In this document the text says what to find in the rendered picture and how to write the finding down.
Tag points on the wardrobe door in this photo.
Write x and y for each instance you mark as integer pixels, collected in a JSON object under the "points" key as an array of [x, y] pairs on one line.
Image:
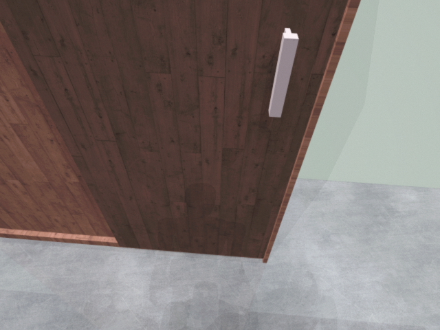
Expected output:
{"points": [[164, 107], [41, 187]]}

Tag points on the handle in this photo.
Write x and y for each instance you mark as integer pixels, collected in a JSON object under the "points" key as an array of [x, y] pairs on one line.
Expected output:
{"points": [[284, 66]]}

